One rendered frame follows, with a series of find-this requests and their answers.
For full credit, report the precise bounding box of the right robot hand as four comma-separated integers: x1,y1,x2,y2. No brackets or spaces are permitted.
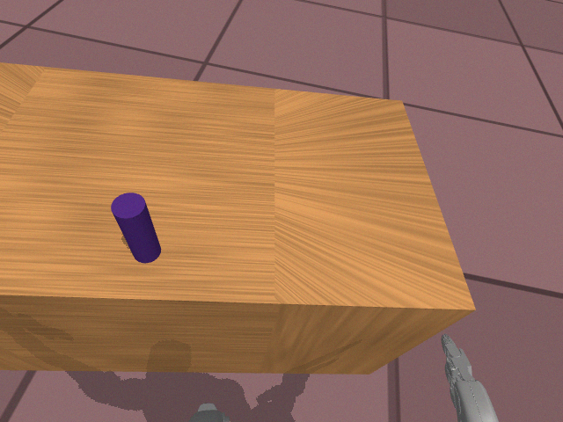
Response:
442,334,499,422

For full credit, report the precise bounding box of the can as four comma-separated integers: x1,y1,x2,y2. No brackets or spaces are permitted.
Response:
111,193,161,263

